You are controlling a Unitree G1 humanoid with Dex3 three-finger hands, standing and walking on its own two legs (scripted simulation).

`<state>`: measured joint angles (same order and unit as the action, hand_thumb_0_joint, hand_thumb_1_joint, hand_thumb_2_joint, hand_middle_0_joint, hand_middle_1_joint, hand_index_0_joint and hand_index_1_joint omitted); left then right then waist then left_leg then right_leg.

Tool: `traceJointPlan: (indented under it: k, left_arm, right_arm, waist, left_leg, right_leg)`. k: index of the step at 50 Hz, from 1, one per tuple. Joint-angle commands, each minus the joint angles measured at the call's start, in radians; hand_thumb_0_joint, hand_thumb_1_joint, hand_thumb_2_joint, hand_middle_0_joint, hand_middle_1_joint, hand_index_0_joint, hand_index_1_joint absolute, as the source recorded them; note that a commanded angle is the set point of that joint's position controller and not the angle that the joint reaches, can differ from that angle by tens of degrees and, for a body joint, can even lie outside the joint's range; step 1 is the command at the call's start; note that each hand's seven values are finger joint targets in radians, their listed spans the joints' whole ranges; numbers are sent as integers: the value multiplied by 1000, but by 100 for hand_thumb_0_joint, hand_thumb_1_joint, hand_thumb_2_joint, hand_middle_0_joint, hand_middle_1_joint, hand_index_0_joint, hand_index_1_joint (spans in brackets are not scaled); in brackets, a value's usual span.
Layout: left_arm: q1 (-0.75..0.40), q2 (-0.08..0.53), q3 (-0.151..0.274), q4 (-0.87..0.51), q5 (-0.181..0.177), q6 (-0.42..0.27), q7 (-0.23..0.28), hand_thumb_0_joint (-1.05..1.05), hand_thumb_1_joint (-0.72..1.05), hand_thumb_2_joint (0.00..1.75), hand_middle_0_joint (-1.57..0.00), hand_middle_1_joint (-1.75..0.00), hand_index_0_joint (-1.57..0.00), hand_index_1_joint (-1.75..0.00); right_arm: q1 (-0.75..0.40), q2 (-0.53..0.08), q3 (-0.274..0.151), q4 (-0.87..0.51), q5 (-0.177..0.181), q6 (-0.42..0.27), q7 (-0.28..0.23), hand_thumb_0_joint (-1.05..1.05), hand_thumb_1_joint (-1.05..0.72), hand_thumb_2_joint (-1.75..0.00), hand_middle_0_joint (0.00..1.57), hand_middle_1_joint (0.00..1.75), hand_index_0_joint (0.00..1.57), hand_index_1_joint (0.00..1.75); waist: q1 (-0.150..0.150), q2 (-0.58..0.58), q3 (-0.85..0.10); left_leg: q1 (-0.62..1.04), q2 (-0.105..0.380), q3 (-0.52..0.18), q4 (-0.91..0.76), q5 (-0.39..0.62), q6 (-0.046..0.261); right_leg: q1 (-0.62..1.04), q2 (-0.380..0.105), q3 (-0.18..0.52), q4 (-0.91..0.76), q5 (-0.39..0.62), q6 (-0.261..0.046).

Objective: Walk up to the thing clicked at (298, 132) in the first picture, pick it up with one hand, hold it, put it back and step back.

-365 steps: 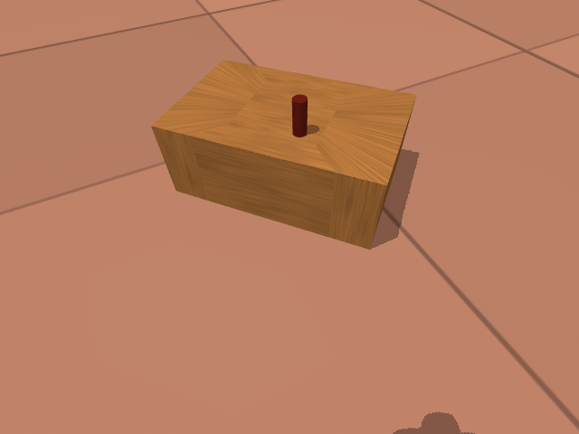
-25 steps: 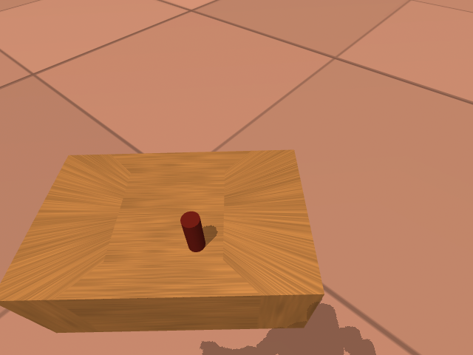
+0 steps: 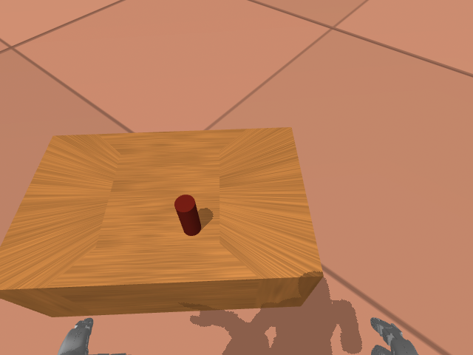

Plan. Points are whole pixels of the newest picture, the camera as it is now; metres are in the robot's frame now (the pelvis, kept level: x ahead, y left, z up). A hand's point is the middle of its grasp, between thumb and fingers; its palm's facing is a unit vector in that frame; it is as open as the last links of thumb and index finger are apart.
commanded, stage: go down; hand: left
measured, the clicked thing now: (188, 216) +0.52 +0.16 -0.30
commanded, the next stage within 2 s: none
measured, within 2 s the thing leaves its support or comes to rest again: neither
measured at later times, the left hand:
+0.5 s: hand out of the picture +0.15 +0.26 -0.13, palm faces +0.05 -0.95 -0.32, open 17.2 cm
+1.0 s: hand out of the picture +0.13 +0.27 -0.12, palm faces +0.07 -0.94 -0.33, open 17.2 cm
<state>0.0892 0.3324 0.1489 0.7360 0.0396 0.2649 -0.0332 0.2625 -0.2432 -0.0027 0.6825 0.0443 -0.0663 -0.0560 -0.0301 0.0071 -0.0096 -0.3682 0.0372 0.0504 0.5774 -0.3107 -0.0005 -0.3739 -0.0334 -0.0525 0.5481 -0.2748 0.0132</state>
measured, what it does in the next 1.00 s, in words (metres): stands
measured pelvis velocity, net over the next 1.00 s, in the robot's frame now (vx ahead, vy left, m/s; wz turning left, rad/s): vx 0.00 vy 0.00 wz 0.03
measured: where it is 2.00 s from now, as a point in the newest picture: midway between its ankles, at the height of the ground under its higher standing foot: outside the picture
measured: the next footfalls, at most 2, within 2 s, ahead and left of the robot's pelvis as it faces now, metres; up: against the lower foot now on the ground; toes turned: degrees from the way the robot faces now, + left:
none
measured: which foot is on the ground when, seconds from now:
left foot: down 0.00-1.00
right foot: down 0.00-1.00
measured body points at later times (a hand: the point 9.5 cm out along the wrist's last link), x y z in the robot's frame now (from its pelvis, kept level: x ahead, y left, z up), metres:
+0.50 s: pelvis +0.01 +0.01 -0.03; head +0.05 +0.01 +0.42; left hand +0.15 +0.31 -0.11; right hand +0.16 -0.24 -0.11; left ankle -0.01 +0.12 -0.73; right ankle +0.00 -0.13 -0.73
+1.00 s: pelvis +0.00 +0.00 -0.05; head +0.03 +0.02 +0.40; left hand +0.13 +0.32 -0.10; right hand +0.16 -0.24 -0.12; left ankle -0.01 +0.12 -0.73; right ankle +0.00 -0.13 -0.73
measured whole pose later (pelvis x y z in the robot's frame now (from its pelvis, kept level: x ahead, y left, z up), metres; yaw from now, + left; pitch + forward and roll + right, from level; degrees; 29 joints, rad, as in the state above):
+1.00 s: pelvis +0.00 +0.00 -0.05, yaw +2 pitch +11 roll -3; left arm 0.38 0.38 0.17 0.11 -0.01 0.55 -0.08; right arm 0.27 -0.23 0.02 0.58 0.03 -0.22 -0.18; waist -0.03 0.04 -0.15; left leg -0.69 0.05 -0.02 1.00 -0.50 0.00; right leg -0.65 -0.04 -0.10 0.92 -0.46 0.02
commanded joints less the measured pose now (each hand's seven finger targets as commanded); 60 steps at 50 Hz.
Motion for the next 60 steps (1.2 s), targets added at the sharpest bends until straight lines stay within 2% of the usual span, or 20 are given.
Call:
traceJointPlan:
  k: [1, 2, 4, 5, 7, 8, 10, 11, 17, 18, 33, 34, 35, 39, 42, 44, 50, 55, 58, 60]
  left_arm:
    - [-41, 222, 71, -227, 13, 11, 1, 0, -44, 6, -7, -7, -7, -6]
    - [-38, 229, 78, -224, 15, 15, 1, 0, -46, 6, -7, -6, -7, -6]
    - [-35, 190, 50, -286, 10, 21, -9, 0, -47, 5, -7, -7, -7, -7]
    - [20, 213, 76, -271, 13, 32, -9, 0, -48, 5, -8, -7, -7, -7]
    - [37, 225, 79, -326, 14, 45, -16, 0, -46, 6, -7, -7, -6, -7]
    - [48, 237, 91, -342, 17, 54, -16, 0, -45, 6, -7, -7, -6, -6]
    - [67, 204, 60, -363, 14, 76, -27, 0, -48, 5, -7, -7, -7, -7]
    - [70, 207, 66, -382, 10, 86, -28, 0, -47, 4, -7, -6, -7, -6]
    - [123, 199, 59, -474, 1, 135, -42, 0, -51, 5, -7, -6, -7, -6]
    - [129, 214, 76, -495, 2, 141, -37, 0, -50, 5, -7, -6, -6, -6]
    - [240, 229, 100, -717, -19, 206, -31, 0, -51, 8, -7, -6, -6, -7]
    - [247, 238, 113, -718, -20, 213, -28, 0, -51, 8, -7, -7, -6, -7]
    - [266, 212, 94, -717, -23, 218, -31, 0, -54, 7, -8, -6, -6, -7]
    - [275, 231, 108, -751, -26, 231, -33, 0, -52, 6, -8, -6, -7, -6]
    - [272, 239, 115, -779, -28, 239, -33, 0, -52, 7, -8, -6, -6, -6]
    - [282, 220, 98, -764, -29, 245, -37, 0, -51, 7, -8, -5, -6, -6]
    - [265, 237, 112, -787, -32, 254, -39, 0, -53, 6, -7, -4, -6, -5]
    - [103, 289, 145, -787, -40, 223, -40, 0, -52, 8, -7, -5, -6, -5]
    - [-46, 358, 181, -815, -51, 180, -46, 0, -46, 9, -7, -4, -5, -5]
    - [-99, 367, 196, -769, -70, 157, -57, 0, -47, 9, -6, -3, -5, -4]
  right_arm:
    - [-17, -165, -60, -141, -6, -70, -22, 0, -85, -88, 20, 30, 20, 30]
    - [-24, -161, -54, -137, -9, -75, -25, 0, -84, -88, 20, 30, 20, 30]
    - [-18, -158, -56, -134, -13, -90, -30, 0, -84, -88, 20, 30, 20, 30]
    - [-19, -167, -60, -143, -14, -93, -34, 0, -85, -88, 20, 30, 20, 30]
    - [-16, -164, -57, -145, -16, -96, -38, 0, -84, -88, 20, 30, 20, 30]
    - [-19, -157, -51, -150, -17, -97, -41, 0, -83, -88, 20, 30, 20, 30]
    - [-26, -159, -51, -157, -19, -101, -48, 0, -83, -88, 20, 30, 20, 30]
    - [-38, -150, -42, -162, -19, -105, -51, 0, -83, -88, 20, 30, 20, 30]
    - [-38, -153, -51, -188, -21, -123, -65, 0, -83, -88, 20, 30, 20, 30]
    - [-43, -150, -47, -191, -22, -127, -68, 0, -83, -88, 20, 30, 20, 30]
    - [-40, -133, -42, -248, -21, -173, -107, 0, -85, -88, 20, 30, 20, 30]
    - [-41, -127, -37, -246, -20, -175, -111, 0, -84, -88, 20, 30, 20, 30]
    - [-38, -133, -44, -248, -21, -178, -113, 0, -84, -88, 20, 30, 20, 30]
    - [-31, -139, -48, -243, -21, -191, -121, 0, -84, -88, 20, 30, 20, 30]
    - [-36, -131, -41, -253, -21, -199, -127, 0, -84, -88, 20, 30, 20, 30]
    - [-37, -136, -43, -239, -21, -203, -127, 0, -84, -88, 20, 30, 20, 30]
    - [-44, -132, -36, -243, -21, -220, -134, 0, -84, -88, 20, 30, 20, 30]
    - [-27, -142, -34, -221, -22, -243, -147, 0, -84, -88, 20, 30, 20, 30]
    - [-29, -147, -24, -212, -20, -261, -160, 0, -84, -88, 20, 30, 20, 30]
    - [-25, -150, -18, -195, -20, -271, -168, 0, -85, -88, 20, 30, 20, 30]
  waist:
    - [4, 32, -216]
    - [1, 31, -194]
    - [-7, 54, -207]
    - [-5, 66, -217]
    - [-1, 73, -232]
    - [8, 72, -233]
    - [-10, 72, -214]
    - [-1, 77, -197]
    - [-10, 71, -225]
    - [2, 71, -225]
    - [-1, 73, -277]
    - [7, 72, -268]
    - [-1, 68, -269]
    - [0, 81, -281]
    - [0, 83, -262]
    - [-1, 86, -246]
    - [4, 88, -224]
    - [-28, 92, -250]
    - [-27, 118, -269]
    - [-38, 97, -268]
  left_leg:
    - [61, -34, -28, -13, 273, 7]
    - [42, -35, -29, -3, 258, 7]
    - [40, -30, -32, 20, 276, 2]
    - [38, -26, -36, 31, 310, -1]
    - [28, -23, -45, 48, 336, -3]
    - [17, -26, -45, 55, 327, -2]
    - [-2, -29, -45, 68, 297, 2]
    - [-20, -30, -48, 68, 272, 2]
    - [-58, -26, -57, 127, 279, 3]
    - [-69, -22, -64, 128, 270, 1]
    - [-180, -28, -80, 240, 177, 6]
    - [-195, -29, -80, 243, 155, 8]
    - [-196, -32, -78, 250, 146, 8]
    - [-196, -26, -85, 264, 180, 6]
    - [-211, -29, -85, 264, 139, 7]
    - [-215, -25, -95, 251, 113, 3]
    - [-245, -26, -106, 242, 29, 6]
    - [-232, -25, -102, 252, -3, 9]
    - [-214, -27, -97, 253, 4, 6]
    - [-205, -29, -92, 262, 14, 10]
  right_leg:
    - [66, 35, 0, -7, 221, -29]
    - [52, 34, 0, -3, 206, -27]
    - [33, 37, -2, 25, 214, -28]
    - [34, 39, -6, 37, 233, -31]
    - [30, 40, -10, 56, 242, -33]
    - [25, 40, -9, 59, 237, -31]
    - [8, 38, -10, 64, 221, -29]
    - [-2, 39, -11, 67, 198, -29]
    - [-52, 42, -19, 119, 190, -25]
    - [-61, 45, -23, 128, 173, -27]
    - [-153, 40, -21, 227, 102, -22]
    - [-161, 39, -22, 226, 84, -22]
    - [-171, 39, -21, 225, 81, -20]
    - [-173, 38, -25, 248, 100, -22]
    - [-188, 39, -26, 245, 68, -20]
    - [-204, 43, -27, 249, 33, -23]
    - [-223, 43, -29, 243, -29, -21]
    - [-236, 40, -17, 244, -44, -20]
    - [-229, 35, -8, 245, -30, -20]
    - [-213, 29, -3, 230, -11, -15]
